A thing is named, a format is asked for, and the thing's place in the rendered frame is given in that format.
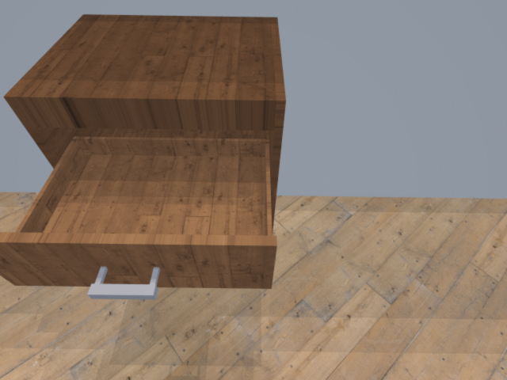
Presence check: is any drawer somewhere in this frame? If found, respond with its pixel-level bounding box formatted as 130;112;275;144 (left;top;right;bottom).
0;136;277;289

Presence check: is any cabinet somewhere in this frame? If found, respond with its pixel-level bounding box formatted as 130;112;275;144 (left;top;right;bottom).
4;14;286;231

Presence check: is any handle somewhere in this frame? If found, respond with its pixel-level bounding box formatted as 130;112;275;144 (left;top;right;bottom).
88;267;160;300

